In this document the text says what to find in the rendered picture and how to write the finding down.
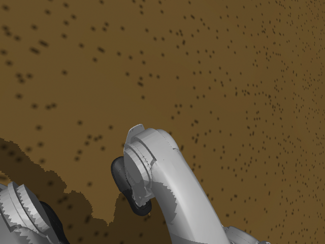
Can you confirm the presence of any right robot foot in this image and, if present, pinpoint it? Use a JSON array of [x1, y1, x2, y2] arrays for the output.
[[111, 157, 152, 216]]

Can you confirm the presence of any left robot foot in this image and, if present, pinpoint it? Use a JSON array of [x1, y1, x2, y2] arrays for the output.
[[39, 201, 70, 244]]

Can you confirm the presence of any right robot hand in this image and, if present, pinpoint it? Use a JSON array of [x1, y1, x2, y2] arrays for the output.
[[222, 225, 260, 244]]

